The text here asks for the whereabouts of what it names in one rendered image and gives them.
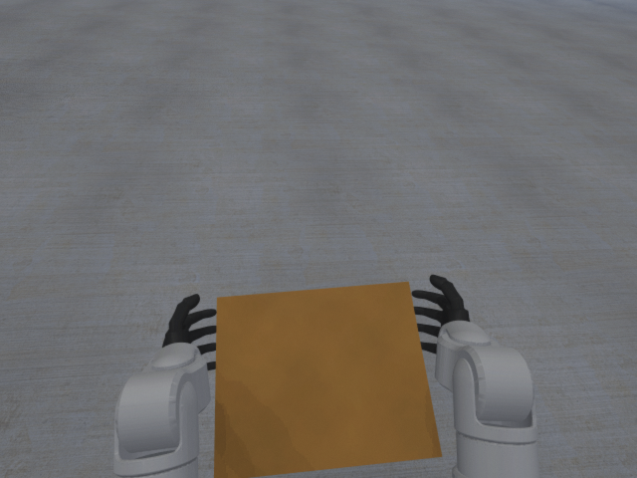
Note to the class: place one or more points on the robot right hand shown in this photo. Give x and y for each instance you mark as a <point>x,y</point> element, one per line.
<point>451,303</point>

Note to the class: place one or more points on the robot left forearm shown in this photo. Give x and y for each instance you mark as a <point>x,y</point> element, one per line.
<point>156,428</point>

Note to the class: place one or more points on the carton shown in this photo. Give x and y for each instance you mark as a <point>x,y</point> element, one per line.
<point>320,379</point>

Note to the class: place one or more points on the robot left hand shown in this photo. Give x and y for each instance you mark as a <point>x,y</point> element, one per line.
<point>181,322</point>

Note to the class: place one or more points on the robot right forearm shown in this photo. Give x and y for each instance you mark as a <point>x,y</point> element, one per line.
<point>494,406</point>

